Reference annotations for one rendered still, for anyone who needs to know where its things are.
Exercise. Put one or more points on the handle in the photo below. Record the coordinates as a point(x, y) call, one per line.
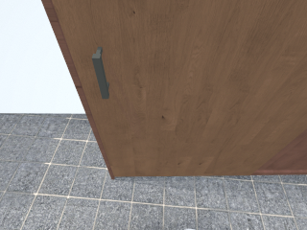
point(100, 73)

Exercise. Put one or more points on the wardrobe door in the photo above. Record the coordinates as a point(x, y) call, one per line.
point(292, 157)
point(196, 87)

